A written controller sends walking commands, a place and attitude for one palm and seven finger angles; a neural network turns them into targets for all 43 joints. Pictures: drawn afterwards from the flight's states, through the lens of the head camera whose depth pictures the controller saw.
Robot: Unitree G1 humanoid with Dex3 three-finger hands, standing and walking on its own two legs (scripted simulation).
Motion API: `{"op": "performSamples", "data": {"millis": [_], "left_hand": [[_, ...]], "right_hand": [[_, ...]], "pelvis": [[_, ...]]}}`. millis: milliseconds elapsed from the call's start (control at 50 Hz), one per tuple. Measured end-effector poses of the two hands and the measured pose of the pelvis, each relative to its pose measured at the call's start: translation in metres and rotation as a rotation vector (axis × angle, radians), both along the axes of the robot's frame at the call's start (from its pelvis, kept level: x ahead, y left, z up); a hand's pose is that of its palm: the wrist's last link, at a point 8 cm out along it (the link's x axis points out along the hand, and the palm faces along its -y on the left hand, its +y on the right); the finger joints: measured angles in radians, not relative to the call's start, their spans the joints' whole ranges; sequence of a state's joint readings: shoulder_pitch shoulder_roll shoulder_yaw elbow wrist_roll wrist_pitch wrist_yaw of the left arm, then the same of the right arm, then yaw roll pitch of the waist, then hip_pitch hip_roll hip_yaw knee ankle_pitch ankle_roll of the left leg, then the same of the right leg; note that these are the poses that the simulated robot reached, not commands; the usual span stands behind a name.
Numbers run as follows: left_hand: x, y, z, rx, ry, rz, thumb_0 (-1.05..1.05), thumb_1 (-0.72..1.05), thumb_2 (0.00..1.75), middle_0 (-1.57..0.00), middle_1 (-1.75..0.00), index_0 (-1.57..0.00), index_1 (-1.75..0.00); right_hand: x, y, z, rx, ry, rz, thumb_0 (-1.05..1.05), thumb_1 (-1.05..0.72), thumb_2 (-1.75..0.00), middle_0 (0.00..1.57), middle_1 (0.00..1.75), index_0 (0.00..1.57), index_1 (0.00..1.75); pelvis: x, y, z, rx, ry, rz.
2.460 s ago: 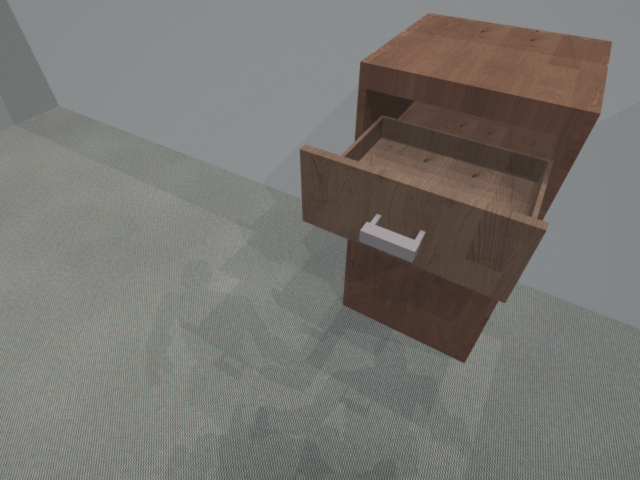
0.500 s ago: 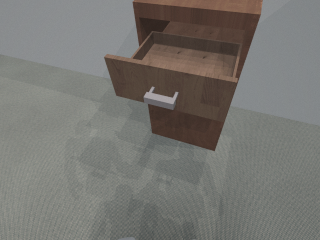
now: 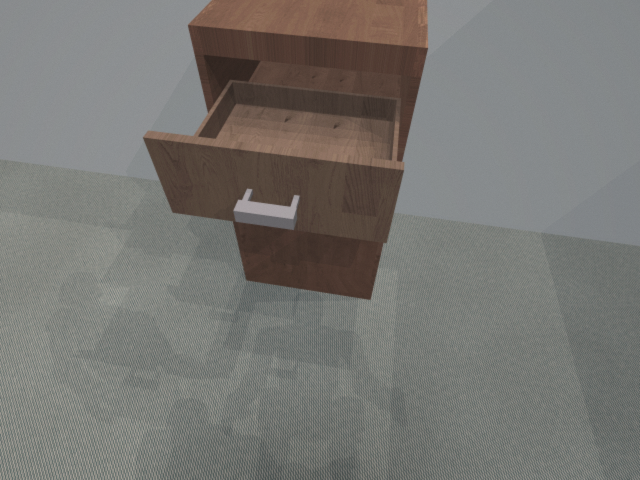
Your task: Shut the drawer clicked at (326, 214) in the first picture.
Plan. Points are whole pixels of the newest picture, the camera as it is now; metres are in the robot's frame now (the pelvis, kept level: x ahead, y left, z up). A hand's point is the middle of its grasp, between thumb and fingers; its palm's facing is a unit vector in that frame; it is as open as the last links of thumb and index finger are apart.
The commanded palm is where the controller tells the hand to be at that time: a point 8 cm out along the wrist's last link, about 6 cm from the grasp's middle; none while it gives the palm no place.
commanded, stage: take the last steps up to it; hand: left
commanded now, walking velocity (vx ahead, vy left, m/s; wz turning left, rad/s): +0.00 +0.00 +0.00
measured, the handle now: (269, 205) +0.53 +0.14 +0.00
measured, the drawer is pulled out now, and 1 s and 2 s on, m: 0.29 0.29 0.29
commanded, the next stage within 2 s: come to a stop and stand still in 0.78 s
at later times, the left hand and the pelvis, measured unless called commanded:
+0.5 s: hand out of the picture +0.14 +0.19 -0.18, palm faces -0.18 -0.98 -0.11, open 7.4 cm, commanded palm none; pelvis +0.04 +0.03 +0.01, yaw -8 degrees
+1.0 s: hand (252, 419) +0.23 +0.13 -0.18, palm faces -0.03 -0.98 -0.18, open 7.2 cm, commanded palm none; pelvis +0.17 -0.04 -0.01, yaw -5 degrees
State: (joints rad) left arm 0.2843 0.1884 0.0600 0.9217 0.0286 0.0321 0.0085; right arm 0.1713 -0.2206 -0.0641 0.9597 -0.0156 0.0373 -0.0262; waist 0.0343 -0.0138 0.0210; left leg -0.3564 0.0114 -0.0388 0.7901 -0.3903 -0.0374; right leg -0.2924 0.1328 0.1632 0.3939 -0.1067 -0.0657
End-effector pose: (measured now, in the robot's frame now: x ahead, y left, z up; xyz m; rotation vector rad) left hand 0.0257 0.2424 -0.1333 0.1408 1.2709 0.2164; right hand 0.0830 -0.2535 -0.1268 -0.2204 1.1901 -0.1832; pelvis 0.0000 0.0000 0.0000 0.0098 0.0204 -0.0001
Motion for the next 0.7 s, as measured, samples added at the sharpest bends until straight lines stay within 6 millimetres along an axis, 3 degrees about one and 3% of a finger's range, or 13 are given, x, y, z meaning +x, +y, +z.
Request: {"op": "performSamples", "data": {"millis": [100,200,340,460,560,640,700], "left_hand": [[0.013,0.028,-0.014,-0.02,-0.022,-0.038,0.01,0.9,0.9,-0.2,-0.3,-0.2,-0.3],[0.035,0.047,-0.007,-0.041,-0.047,-0.091,0.01,0.9,0.9,-0.2,-0.3,-0.2,-0.29],[0.06,0.051,-0.009,-0.061,-0.031,-0.156,0.01,0.9,0.9,-0.2,-0.3,-0.2,-0.29],[0.097,0.021,-0.015,-0.1,0.02,-0.239,0.01,0.91,0.9,-0.19,-0.3,-0.19,-0.29],[0.153,-0.027,-0.017,-0.137,-0.013,-0.316,0.01,0.91,0.9,-0.19,-0.3,-0.19,-0.29],[0.208,-0.072,-0.016,-0.148,-0.091,-0.358,0.01,0.91,0.9,-0.19,-0.3,-0.2,-0.29],[0.237,-0.095,-0.019,-0.137,-0.175,-0.34,0.01,0.9,0.9,-0.2,-0.3,-0.2,-0.29]], "right_hand": [[-0.027,0.025,0.006,-0.025,-0.025,-0.043,0.0,-0.91,-0.9,0.2,0.3,0.19,0.29],[-0.075,0.05,0.017,-0.026,0.051,-0.082,0.0,-0.91,-0.9,0.21,0.3,0.2,0.29],[-0.132,0.072,0.02,-0.01,0.184,-0.183,0.0,-0.9,-0.9,0.21,0.3,0.2,0.3],[-0.169,0.09,0.022,0.033,0.302,-0.287,0.0,-0.91,-0.9,0.21,0.3,0.2,0.3],[-0.189,0.098,0.022,0.093,0.42,-0.36,0.0,-0.91,-0.9,0.21,0.3,0.2,0.3],[-0.191,0.092,0.014,0.148,0.506,-0.401,0.0,-0.91,-0.9,0.21,0.3,0.2,0.3],[-0.178,0.077,-0.002,0.183,0.548,-0.399,0.0,-0.9,-0.9,0.21,0.3,0.2,0.3]], "pelvis": [[-0.005,0.023,-0.005,-0.026,-0.007,-0.024],[-0.002,0.039,0.006,-0.052,-0.009,-0.036],[0.015,0.045,0.01,-0.049,0.003,-0.087],[0.036,0.035,0.009,-0.043,0.009,-0.123],[0.058,0.015,0.005,-0.034,0.015,-0.141],[0.082,-0.008,-0.004,-0.022,0.017,-0.144],[0.101,-0.027,-0.017,-0.02,0.007,-0.124]]}}
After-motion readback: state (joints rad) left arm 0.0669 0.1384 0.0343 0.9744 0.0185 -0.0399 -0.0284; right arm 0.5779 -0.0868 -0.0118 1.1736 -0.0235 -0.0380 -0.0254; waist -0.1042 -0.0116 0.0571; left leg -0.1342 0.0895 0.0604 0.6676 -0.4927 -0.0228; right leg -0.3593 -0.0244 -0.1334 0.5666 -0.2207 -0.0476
